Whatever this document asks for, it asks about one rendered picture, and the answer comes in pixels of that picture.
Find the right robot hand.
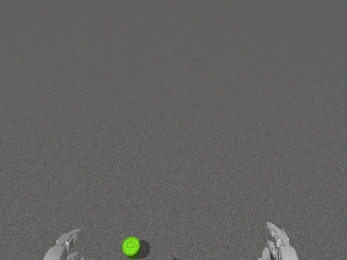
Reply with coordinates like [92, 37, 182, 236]
[258, 222, 299, 260]

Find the cup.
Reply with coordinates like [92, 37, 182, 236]
[121, 236, 140, 259]

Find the left robot hand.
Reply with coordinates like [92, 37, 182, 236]
[43, 228, 84, 260]

